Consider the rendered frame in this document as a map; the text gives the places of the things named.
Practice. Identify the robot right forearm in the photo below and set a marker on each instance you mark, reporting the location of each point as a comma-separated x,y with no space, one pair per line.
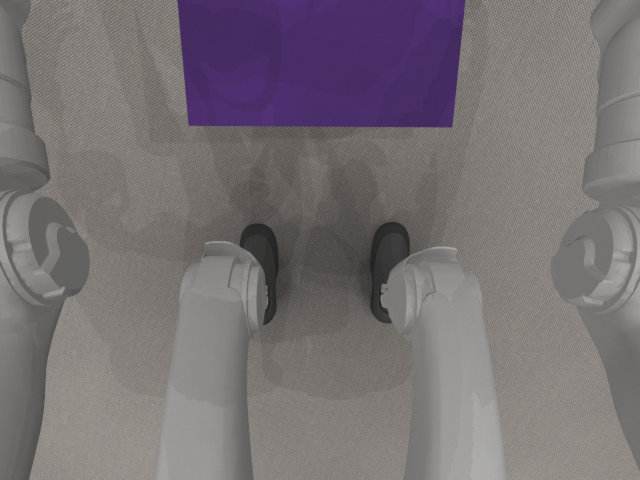
612,171

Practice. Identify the carton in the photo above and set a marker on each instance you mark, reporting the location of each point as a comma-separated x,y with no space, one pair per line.
321,63

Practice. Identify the robot left forearm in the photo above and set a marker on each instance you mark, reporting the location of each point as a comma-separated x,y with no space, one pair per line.
23,157

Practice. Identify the right robot shin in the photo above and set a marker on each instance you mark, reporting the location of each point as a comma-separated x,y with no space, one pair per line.
430,254

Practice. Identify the robot left thigh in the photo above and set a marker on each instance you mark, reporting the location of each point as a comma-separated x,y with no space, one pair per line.
204,432

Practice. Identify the robot right upper arm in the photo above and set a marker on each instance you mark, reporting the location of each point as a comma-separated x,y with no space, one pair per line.
597,268

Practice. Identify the robot left upper arm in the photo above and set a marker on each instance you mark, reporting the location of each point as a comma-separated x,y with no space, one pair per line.
43,260

